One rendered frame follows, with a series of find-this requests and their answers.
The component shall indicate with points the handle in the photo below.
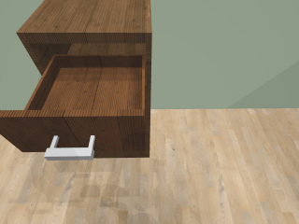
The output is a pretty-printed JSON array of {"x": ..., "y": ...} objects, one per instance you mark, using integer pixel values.
[{"x": 54, "y": 153}]

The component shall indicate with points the cabinet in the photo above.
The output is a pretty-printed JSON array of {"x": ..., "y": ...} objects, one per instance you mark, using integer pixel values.
[{"x": 93, "y": 27}]

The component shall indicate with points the drawer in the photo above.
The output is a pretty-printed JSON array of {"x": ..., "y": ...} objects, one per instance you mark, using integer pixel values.
[{"x": 80, "y": 95}]

